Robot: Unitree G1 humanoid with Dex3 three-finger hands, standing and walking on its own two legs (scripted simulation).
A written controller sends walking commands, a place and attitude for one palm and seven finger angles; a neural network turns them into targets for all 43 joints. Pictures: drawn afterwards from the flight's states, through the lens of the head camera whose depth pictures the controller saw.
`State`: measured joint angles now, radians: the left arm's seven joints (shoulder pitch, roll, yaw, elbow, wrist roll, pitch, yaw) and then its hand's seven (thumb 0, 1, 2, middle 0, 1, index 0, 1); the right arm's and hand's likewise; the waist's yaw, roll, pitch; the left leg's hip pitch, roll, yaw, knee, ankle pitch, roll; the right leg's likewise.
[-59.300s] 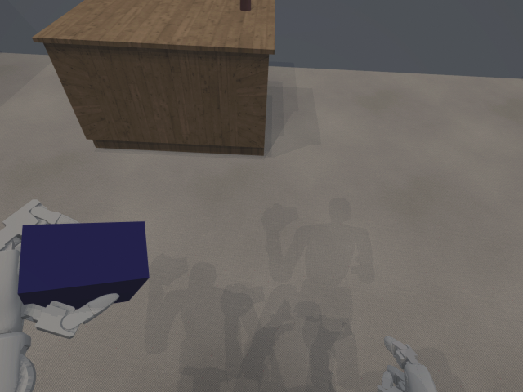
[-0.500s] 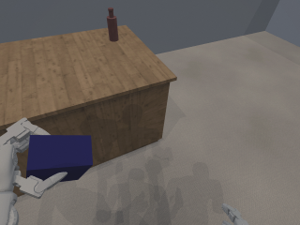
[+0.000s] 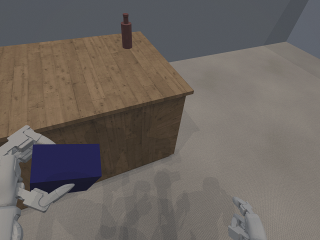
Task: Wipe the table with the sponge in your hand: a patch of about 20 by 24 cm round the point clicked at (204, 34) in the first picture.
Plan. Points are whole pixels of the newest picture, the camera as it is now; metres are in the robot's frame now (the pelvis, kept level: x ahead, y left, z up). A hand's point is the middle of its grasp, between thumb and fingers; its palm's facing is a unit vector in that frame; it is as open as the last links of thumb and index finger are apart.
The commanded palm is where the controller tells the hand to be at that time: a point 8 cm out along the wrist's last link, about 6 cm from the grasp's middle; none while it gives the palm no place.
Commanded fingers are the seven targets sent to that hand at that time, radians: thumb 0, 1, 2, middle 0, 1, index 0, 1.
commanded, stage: stop stepping back and stand still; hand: left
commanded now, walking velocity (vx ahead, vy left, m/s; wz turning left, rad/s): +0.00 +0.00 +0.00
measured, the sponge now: (73, 170) +0.22 +0.20 +0.11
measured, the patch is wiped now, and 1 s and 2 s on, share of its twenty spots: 1.00 1.00 1.00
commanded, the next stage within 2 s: stand and wait in 0.04 s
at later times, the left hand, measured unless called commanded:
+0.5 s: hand (28, 172) +0.19 +0.25 +0.16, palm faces +0.39 -0.86 -0.32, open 10.0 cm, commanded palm +0.14 +0.29 +0.18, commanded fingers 0.00 0.10 1.30 -1.20 -1.60 -1.20 -1.60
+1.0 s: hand (30, 174) +0.19 +0.25 +0.15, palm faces +0.40 -0.86 -0.32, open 10.0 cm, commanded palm +0.14 +0.29 +0.18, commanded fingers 0.00 0.10 1.30 -1.20 -1.60 -1.20 -1.60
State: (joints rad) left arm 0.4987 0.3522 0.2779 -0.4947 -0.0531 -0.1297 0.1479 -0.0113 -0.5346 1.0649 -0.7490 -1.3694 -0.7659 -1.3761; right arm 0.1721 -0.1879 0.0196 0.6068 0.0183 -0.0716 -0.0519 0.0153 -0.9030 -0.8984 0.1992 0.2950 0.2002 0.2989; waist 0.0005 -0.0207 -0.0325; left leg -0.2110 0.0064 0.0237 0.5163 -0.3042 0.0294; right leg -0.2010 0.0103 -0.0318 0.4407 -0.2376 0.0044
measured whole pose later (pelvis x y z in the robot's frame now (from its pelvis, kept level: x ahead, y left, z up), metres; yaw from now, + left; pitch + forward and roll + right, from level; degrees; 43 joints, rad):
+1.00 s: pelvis -0.02 +0.01 +0.00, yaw +0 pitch +0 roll -2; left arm 0.47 0.34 0.29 -0.44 -0.05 -0.13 0.15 -0.01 -0.53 1.06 -0.75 -1.37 -0.76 -1.38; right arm 0.20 -0.21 0.02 0.62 0.01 -0.07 -0.06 0.02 -0.90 -0.90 0.20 0.30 0.20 0.30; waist 0.01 0.00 -0.05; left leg -0.21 -0.01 0.03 0.47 -0.26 0.04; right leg -0.20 0.00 -0.03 0.39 -0.18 0.02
